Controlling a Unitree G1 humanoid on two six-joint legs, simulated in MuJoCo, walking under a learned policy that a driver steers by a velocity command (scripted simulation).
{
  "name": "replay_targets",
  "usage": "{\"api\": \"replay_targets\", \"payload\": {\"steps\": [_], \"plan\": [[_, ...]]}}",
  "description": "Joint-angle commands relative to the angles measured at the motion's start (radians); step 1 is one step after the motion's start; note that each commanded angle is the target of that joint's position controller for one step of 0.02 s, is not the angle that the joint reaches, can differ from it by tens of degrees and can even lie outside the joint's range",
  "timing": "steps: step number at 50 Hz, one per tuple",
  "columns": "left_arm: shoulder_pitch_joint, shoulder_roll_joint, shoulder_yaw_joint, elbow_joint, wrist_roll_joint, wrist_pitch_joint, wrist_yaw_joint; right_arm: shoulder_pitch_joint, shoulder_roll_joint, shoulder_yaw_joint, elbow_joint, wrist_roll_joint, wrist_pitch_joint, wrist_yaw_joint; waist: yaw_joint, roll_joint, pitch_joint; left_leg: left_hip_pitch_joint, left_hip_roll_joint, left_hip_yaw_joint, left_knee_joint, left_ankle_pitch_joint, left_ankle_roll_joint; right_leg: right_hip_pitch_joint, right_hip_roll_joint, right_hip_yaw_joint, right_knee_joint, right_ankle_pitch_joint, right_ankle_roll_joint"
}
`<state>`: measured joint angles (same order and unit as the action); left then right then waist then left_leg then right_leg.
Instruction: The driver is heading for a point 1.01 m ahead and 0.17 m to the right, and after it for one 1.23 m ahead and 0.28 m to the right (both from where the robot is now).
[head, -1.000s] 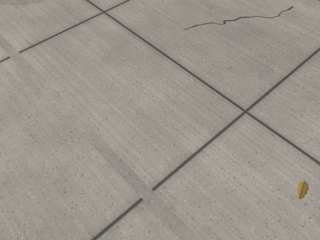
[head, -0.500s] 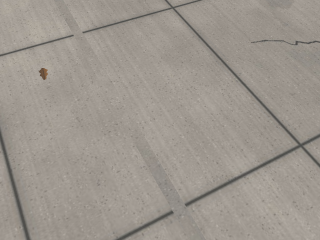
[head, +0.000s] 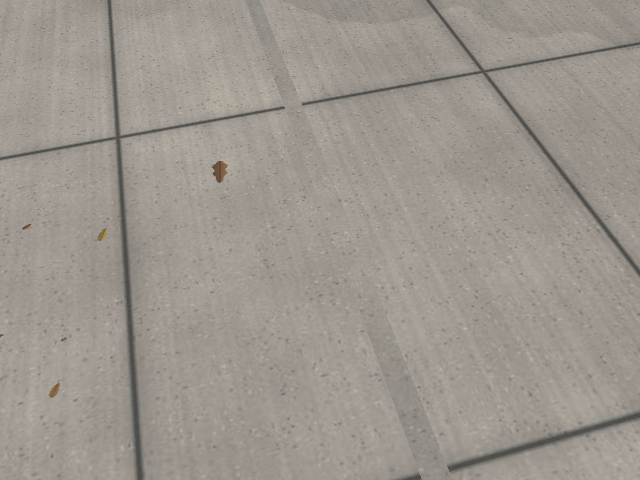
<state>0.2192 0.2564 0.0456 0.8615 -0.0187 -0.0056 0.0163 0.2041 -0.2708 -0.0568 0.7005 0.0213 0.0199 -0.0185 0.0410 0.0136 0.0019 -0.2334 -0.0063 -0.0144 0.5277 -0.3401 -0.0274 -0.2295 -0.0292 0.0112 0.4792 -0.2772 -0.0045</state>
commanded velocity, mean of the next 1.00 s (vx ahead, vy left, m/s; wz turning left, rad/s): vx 0.43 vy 0.00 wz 0.03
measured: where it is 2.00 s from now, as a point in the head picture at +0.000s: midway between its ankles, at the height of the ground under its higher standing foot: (395, 272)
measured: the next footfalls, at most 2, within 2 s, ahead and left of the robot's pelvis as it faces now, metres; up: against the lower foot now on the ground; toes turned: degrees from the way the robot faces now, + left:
left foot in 0.02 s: +0.01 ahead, +0.12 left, +0.00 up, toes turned -1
right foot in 0.44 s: +0.30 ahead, -0.14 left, +0.00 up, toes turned -2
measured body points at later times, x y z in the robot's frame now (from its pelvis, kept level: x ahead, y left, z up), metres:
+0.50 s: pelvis +0.18 -0.05 -0.02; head +0.21 -0.06 +0.43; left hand +0.37 +0.21 -0.10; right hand +0.19 -0.33 -0.15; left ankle +0.00 +0.12 -0.68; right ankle +0.26 -0.14 -0.74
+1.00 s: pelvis +0.45 -0.02 -0.02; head +0.49 -0.02 +0.43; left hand +0.43 +0.27 -0.15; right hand +0.68 -0.25 -0.09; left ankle +0.59 +0.08 -0.74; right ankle +0.27 -0.14 -0.74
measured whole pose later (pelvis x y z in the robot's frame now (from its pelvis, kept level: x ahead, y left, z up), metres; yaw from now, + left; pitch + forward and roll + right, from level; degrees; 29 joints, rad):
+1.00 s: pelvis +0.45 -0.02 -0.02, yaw +0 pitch +3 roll -1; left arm 0.41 0.31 0.05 0.90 -0.02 -0.04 0.00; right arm 0.06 -0.26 -0.03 0.66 0.01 -0.10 0.04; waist 0.08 0.02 0.02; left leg -0.50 0.02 0.03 0.49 -0.03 0.08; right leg 0.07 0.01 -0.03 0.38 -0.46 -0.01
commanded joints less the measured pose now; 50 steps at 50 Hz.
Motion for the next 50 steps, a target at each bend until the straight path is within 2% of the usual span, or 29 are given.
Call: {"api": "replay_targets", "payload": {"steps": [1,2,3,4,5,7,8,11,13,15,18,20,21,22,23,24,25,26,27,29,32,36,39,43,45,47,48,49,50], "plan": [[-0.017,0.139,0.023,-0.046,0.001,-0.029,-0.010,0.085,-0.108,-0.032,-0.035,0.003,-0.039,-0.007,-0.067,-0.133,-0.025,0.276,0.043,-0.040,-0.174,0.080,0.084,-0.164,-0.142,0.189,-0.102,-0.152,-0.120],[-0.063,0.047,-0.001,-0.079,0.020,-0.050,-0.022,0.185,-0.179,-0.049,-0.012,-0.010,-0.044,-0.015,-0.093,0.065,-0.080,0.427,0.211,-0.269,-0.186,0.066,0.151,-0.341,-0.027,0.028,0.160,-0.159,-0.044],[-0.142,0.089,0.007,-0.135,0.003,-0.073,-0.021,0.245,-0.260,-0.074,0.009,-0.020,-0.050,0.003,-0.130,0.249,-0.027,0.371,0.371,-0.528,-0.304,-0.066,0.282,-0.502,0.036,-0.050,0.312,-0.288,-0.019],[-0.182,0.166,0.032,-0.145,-0.014,-0.083,-0.021,0.235,-0.203,-0.060,0.005,-0.026,-0.070,0.008,-0.139,0.180,0.061,0.341,0.387,-0.576,-0.346,-0.141,0.327,-0.596,-0.022,0.013,0.476,-0.305,-0.018],[-0.152,0.177,0.040,-0.131,-0.024,-0.086,-0.029,0.203,-0.156,-0.045,0.003,-0.025,-0.084,0.009,-0.110,0.157,0.089,0.331,0.348,-0.512,-0.355,-0.181,0.301,-0.629,-0.050,0.035,0.542,-0.239,-0.034],[-0.122,0.159,0.041,-0.109,-0.013,-0.089,-0.040,0.151,-0.133,-0.036,-0.008,-0.011,-0.095,0.011,-0.083,0.139,0.110,0.325,0.294,-0.403,-0.390,-0.093,0.262,-0.660,-0.084,0.035,0.547,-0.093,-0.042],[-0.133,0.143,0.038,-0.109,-0.006,-0.092,-0.046,0.144,-0.125,-0.032,-0.011,-0.014,-0.095,0.010,-0.079,0.119,0.108,0.301,0.271,-0.345,-0.403,0.004,0.249,-0.634,-0.092,0.028,0.525,-0.034,-0.037],[-0.165,0.088,0.017,-0.116,0.006,-0.097,-0.063,0.139,-0.132,-0.036,-0.011,-0.014,-0.092,0.009,-0.084,0.092,0.080,0.221,0.203,-0.184,-0.411,0.192,0.231,-0.508,-0.067,-0.022,0.354,0.120,0.001],[-0.214,0.069,0.005,-0.138,0.006,-0.095,-0.067,0.163,-0.158,-0.044,-0.001,-0.009,-0.093,0.008,-0.102,0.102,0.080,0.158,0.188,-0.129,-0.408,0.220,0.223,-0.406,-0.040,-0.041,0.222,0.196,0.017],[-0.246,0.082,0.002,-0.157,-0.001,-0.092,-0.071,0.194,-0.179,-0.050,0.013,-0.005,-0.096,0.011,-0.111,0.109,0.089,0.131,0.211,-0.127,-0.405,0.205,0.221,-0.341,-0.020,-0.047,0.155,0.225,0.014],[-0.236,0.125,0.010,-0.173,-0.007,-0.092,-0.076,0.193,-0.193,-0.055,0.028,0.005,-0.096,0.011,-0.081,0.113,0.102,0.165,0.264,-0.143,-0.386,0.216,0.203,-0.298,-0.020,-0.024,0.093,0.210,-0.024],[-0.155,0.157,0.026,-0.159,-0.005,-0.092,-0.071,0.175,-0.203,-0.056,0.032,0.001,-0.087,0.009,-0.022,0.114,0.057,0.189,0.255,-0.112,-0.274,0.426,0.173,-0.176,0.013,-0.052,0.062,0.177,-0.058],[-0.028,0.190,0.047,-0.122,-0.004,-0.090,-0.063,0.181,-0.183,-0.048,0.034,-0.004,-0.081,0.007,0.036,0.093,-0.027,0.167,0.207,-0.063,-0.104,0.581,0.146,-0.008,0.042,-0.075,0.056,0.162,-0.083],[0.137,0.239,0.066,-0.086,-0.001,-0.089,-0.052,0.197,-0.143,-0.029,0.025,-0.017,-0.079,0.002,0.104,0.041,-0.154,0.035,0.154,-0.015,0.157,0.525,0.107,0.245,-0.038,0.010,0.077,0.147,-0.125],[0.245,0.355,0.090,-0.069,0.025,-0.084,-0.050,0.306,-0.037,0.001,-0.010,-0.010,-0.093,0.003,0.068,-0.268,-0.307,-0.321,-0.010,0.026,0.586,0.097,0.026,0.559,-0.308,0.514,-0.048,-0.142,-0.284],[0.241,0.279,0.065,-0.072,0.011,-0.090,-0.058,0.276,-0.080,-0.004,0.000,0.002,-0.114,0.002,0.080,-0.287,-0.333,-0.432,-0.037,-0.128,0.733,-0.227,0.033,0.547,-0.347,0.788,-0.235,-0.312,-0.299],[0.157,0.234,0.048,-0.080,0.009,-0.091,-0.056,0.196,-0.148,-0.024,-0.016,0.032,-0.120,0.011,0.059,-0.218,-0.177,-0.535,0.027,-0.117,0.798,-0.171,0.051,0.434,-0.339,0.656,-0.243,-0.349,-0.253],[0.091,0.205,0.040,-0.096,0.011,-0.089,-0.055,0.135,-0.156,-0.021,-0.027,0.028,-0.123,0.011,0.035,-0.133,-0.093,-0.526,0.081,-0.082,0.769,-0.086,0.069,0.303,-0.304,0.528,-0.240,-0.259,-0.225],[0.035,0.180,0.034,-0.104,0.020,-0.087,-0.055,0.107,-0.147,-0.022,-0.027,0.008,-0.121,0.009,0.006,-0.087,-0.040,-0.491,0.117,-0.069,0.707,-0.011,0.071,0.181,-0.261,0.428,-0.254,-0.161,-0.212],[-0.020,0.145,0.025,-0.114,0.034,-0.095,-0.056,0.145,-0.122,-0.025,-0.005,0.000,-0.099,0.009,-0.048,-0.126,-0.020,-0.385,0.157,-0.071,0.641,0.078,0.069,0.046,-0.197,0.305,-0.307,-0.048,-0.206],[-0.005,0.157,0.030,-0.095,0.024,-0.113,-0.050,0.125,-0.100,-0.022,-0.004,-0.011,-0.080,0.005,-0.061,-0.096,0.011,-0.408,0.165,-0.057,0.568,0.167,0.039,0.006,-0.184,0.213,-0.366,0.065,-0.236],[0.052,0.171,0.032,-0.071,0.016,-0.105,-0.033,-0.003,-0.083,-0.016,-0.037,-0.019,-0.095,0.006,-0.024,-0.059,0.046,-0.491,0.162,-0.045,0.343,0.360,0.010,0.078,-0.168,0.126,-0.380,0.202,-0.223],[0.105,0.188,0.033,-0.053,0.008,-0.094,-0.025,-0.110,-0.056,-0.003,-0.061,-0.012,-0.110,0.022,0.021,-0.055,0.069,-0.456,0.130,-0.005,0.163,0.464,0.011,0.108,-0.153,0.069,-0.379,0.235,-0.202],[0.180,0.200,0.037,-0.022,0.001,-0.071,-0.022,-0.222,-0.050,0.005,-0.102,-0.002,-0.123,0.051,0.062,-0.052,0.099,-0.469,0.099,0.012,0.037,0.444,0.028,0.221,-0.194,0.068,-0.335,0.267,-0.203],[0.191,0.207,0.041,-0.012,-0.002,-0.058,-0.019,-0.243,-0.061,0.004,-0.120,-0.001,-0.127,0.064,0.053,-0.064,0.098,-0.470,0.085,0.010,-0.002,0.375,0.052,0.291,-0.224,0.079,-0.292,0.330,-0.193],[0.176,0.221,0.047,-0.011,-0.004,-0.049,-0.014,-0.201,-0.088,-0.005,-0.117,-0.002,-0.128,0.070,0.014,-0.088,0.062,-0.390,0.057,0.024,-0.027,0.295,0.082,0.338,-0.236,0.077,-0.222,0.500,-0.172],[0.162,0.233,0.050,-0.013,-0.003,-0.045,-0.012,-0.136,-0.112,-0.017,-0.102,-0.005,-0.128,0.066,-0.028,-0.105,0.012,-0.286,0.025,0.050,-0.033,0.264,0.102,0.346,-0.223,0.063,-0.138,0.679,-0.160],[0.144,0.223,0.045,-0.017,0.000,-0.039,-0.011,0.007,-0.151,-0.039,-0.062,-0.007,-0.127,0.058,-0.108,-0.094,-0.083,-0.083,-0.006,0.080,-0.059,0.290,0.134,0.311,-0.177,0.021,0.036,0.809,-0.135],[0.146,0.182,0.026,-0.037,0.015,-0.041,-0.008,0.183,-0.208,-0.059,-0.024,-0.015,-0.122,0.046,-0.179,-0.049,-0.229,0.236,0.106,-0.032,-0.004,0.321,0.187,0.127,-0.133,-0.007,0.298,0.641,-0.101]]}}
